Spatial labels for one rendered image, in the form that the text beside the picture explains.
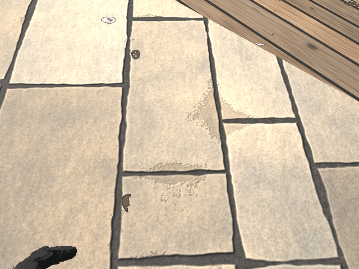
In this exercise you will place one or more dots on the robot left hand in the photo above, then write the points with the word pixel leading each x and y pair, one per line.
pixel 44 257

